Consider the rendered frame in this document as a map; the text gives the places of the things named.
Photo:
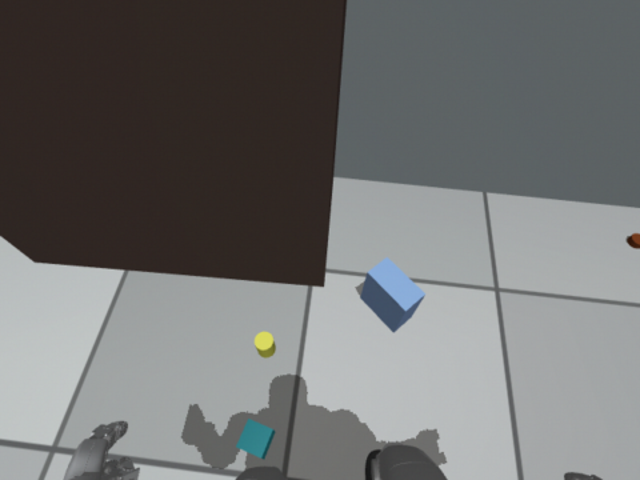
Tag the left robot hand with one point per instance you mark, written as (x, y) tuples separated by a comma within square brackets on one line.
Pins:
[(89, 459)]

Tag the right robot foot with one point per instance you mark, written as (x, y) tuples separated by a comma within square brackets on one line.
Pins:
[(371, 456)]

